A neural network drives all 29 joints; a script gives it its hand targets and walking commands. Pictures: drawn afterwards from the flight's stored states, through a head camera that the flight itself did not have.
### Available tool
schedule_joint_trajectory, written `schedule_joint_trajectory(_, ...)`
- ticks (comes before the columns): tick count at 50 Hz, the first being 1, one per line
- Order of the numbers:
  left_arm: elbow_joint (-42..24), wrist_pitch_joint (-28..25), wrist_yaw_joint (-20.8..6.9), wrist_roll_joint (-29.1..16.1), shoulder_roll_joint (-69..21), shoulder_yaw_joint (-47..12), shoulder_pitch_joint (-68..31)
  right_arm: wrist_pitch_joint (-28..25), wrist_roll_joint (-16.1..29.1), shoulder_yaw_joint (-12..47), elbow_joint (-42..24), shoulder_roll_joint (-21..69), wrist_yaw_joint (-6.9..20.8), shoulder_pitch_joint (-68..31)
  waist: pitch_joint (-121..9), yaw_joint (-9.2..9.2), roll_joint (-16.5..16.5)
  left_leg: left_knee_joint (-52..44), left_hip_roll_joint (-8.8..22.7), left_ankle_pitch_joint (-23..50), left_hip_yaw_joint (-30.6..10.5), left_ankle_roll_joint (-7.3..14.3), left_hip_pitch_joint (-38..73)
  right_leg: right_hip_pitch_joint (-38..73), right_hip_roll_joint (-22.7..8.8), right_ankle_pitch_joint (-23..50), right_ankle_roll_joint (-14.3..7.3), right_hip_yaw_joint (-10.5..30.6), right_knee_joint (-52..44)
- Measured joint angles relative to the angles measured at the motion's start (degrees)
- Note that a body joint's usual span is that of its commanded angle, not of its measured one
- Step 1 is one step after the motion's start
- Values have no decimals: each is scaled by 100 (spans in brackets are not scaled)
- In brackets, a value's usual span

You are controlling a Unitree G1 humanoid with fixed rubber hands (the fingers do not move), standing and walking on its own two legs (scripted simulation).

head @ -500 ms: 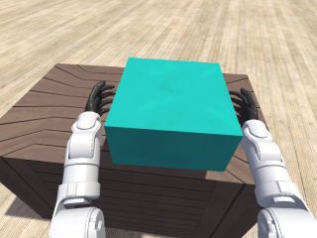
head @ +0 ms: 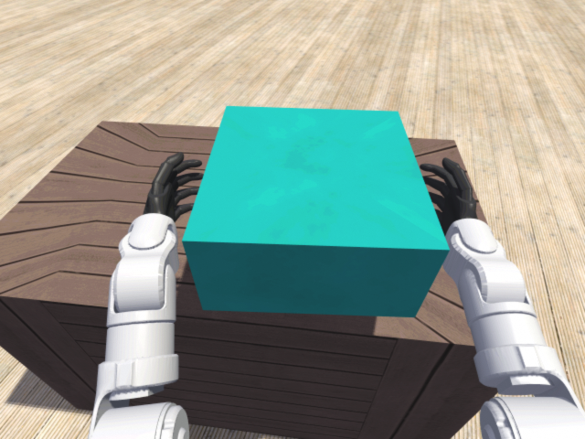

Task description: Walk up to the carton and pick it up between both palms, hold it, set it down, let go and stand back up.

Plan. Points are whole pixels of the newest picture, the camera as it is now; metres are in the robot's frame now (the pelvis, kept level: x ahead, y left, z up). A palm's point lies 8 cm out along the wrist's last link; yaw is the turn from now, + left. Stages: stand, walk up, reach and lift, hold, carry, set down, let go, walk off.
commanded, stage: reach and lift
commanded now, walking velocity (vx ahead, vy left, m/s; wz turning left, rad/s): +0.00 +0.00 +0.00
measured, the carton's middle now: (310, 200) +0.43 -0.02 +0.12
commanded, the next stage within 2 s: hold in 0.22 s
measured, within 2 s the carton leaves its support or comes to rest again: neither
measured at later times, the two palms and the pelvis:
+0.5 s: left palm (155, 203) +0.34 +0.18 +0.19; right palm (462, 205) +0.35 -0.20 +0.17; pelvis -0.01 +0.00 +0.00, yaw -1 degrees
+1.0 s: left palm (153, 207) +0.34 +0.19 +0.19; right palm (458, 206) +0.35 -0.20 +0.17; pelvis -0.01 +0.00 +0.00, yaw +0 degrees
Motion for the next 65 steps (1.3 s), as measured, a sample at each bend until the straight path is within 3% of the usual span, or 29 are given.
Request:
schedule_joint_trajectory(30, 528, 363, -106, 197, 30, 303, -672, 233, -151, -203, 753, 34, 94, -737, -202, 85, -62, -98, 11, 162, 41, -31, -16, -96, 19, 109, -41, 71, 37)
schedule_joint_trajectory(65, -123, 509, -157, 244, -39, 238, -298, 385, 34, -51, 115, 16, -4, -375, -73, 35, -56, -91, 9, 74, 28, -19, 104, 54, 28, 47, -24, 88, -14)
